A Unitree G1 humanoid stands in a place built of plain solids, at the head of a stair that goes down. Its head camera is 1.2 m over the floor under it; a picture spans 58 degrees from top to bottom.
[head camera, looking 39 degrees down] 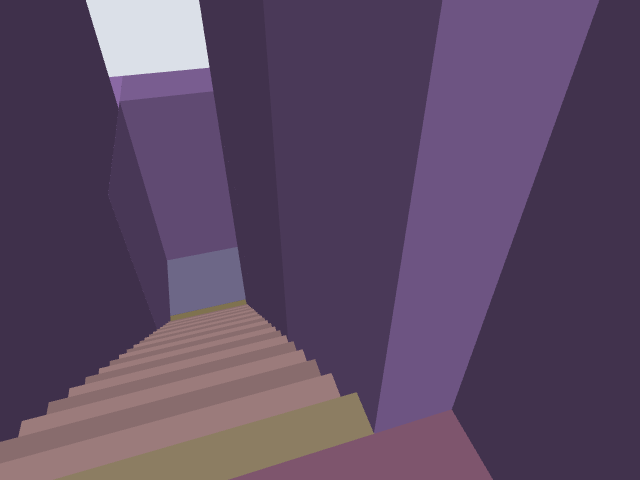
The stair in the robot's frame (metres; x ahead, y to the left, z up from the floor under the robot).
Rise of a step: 0.21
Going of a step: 0.22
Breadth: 1.30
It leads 17 degrees to the left of straight ahead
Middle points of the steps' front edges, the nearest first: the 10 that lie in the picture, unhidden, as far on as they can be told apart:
0.55 0.51 0.00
0.76 0.58 -0.21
0.97 0.64 -0.43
1.19 0.71 -0.64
1.40 0.78 -0.85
1.62 0.84 -1.07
1.83 0.91 -1.28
2.05 0.98 -1.49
2.26 1.04 -1.71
2.47 1.11 -1.92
